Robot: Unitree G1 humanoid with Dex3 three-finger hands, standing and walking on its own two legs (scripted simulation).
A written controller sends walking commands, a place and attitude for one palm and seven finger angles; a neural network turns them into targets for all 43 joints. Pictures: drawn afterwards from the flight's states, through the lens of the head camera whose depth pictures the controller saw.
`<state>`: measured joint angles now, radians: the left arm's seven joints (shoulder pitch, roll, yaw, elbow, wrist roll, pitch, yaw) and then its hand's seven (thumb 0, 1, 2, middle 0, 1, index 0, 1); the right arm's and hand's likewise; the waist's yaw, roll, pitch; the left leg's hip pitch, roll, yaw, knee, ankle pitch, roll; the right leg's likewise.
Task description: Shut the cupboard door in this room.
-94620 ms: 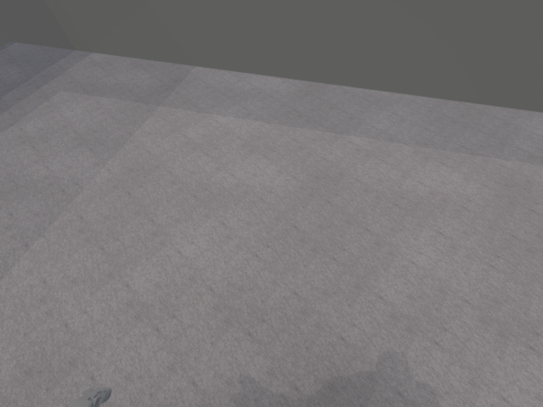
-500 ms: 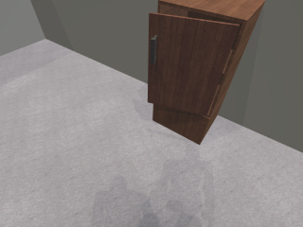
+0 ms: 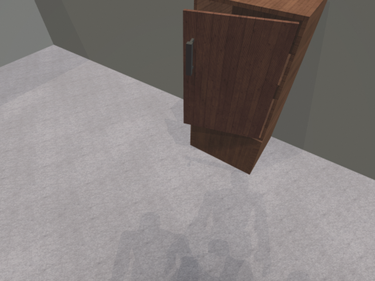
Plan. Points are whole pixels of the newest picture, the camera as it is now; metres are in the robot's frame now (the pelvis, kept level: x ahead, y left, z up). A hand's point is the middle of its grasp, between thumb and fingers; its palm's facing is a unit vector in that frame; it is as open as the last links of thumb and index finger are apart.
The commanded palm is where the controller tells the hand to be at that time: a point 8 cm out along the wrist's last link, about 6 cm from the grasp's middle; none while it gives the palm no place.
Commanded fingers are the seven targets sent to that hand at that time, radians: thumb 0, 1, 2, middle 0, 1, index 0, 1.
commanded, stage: look to check the result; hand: left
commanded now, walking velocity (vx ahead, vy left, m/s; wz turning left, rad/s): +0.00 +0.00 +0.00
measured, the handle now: (190, 57) +0.96 +0.03 +0.00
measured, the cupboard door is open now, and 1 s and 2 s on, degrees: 17 17 17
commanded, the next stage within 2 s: walk to a spot facing it in 0.10 s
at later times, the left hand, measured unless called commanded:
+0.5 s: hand out of the picture +0.02 +0.18 -0.18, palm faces +0.06 -0.98 -0.19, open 7.4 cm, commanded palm none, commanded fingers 0.00 0.90 0.90 -0.20 -0.30 -0.20 -0.30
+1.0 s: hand (107, 266) +0.19 +0.22 -0.18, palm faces +0.04 -0.98 -0.20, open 7.4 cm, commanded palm none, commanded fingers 0.00 0.90 0.90 -0.20 -0.30 -0.20 -0.30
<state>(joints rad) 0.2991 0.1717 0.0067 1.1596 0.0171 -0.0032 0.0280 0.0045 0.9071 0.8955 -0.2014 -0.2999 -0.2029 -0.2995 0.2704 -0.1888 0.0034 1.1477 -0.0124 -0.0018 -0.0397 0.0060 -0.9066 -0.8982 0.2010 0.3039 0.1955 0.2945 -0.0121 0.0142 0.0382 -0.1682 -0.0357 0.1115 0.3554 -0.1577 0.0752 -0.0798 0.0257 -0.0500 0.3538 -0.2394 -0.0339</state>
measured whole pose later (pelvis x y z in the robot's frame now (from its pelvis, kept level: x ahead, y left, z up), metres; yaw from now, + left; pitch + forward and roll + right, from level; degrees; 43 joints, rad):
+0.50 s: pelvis +0.05 +0.00 -0.01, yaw +3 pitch +0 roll +0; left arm 0.30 0.16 0.02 1.13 0.03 0.00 0.01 0.00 0.91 0.90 -0.20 -0.30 -0.20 -0.30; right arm 0.31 -0.17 0.01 1.14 -0.02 0.01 -0.03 0.01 -0.91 -0.90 0.20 0.30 0.19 0.29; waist -0.01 0.00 0.01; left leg -0.20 -0.06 0.07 0.48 -0.28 0.08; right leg -0.07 0.00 -0.09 0.44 -0.37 -0.03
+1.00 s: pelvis +0.16 +0.04 -0.01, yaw -1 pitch -1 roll -1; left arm 0.22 0.16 0.07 1.02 0.03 0.05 0.01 0.01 0.91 0.90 -0.20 -0.30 -0.20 -0.30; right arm 0.22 -0.16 -0.02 1.05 -0.03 0.00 -0.05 0.01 -0.92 -0.90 0.20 0.30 0.20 0.29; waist 0.00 0.02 0.12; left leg -0.14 0.07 0.21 0.53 -0.36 0.03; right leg -0.41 -0.03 -0.06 0.79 -0.36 0.01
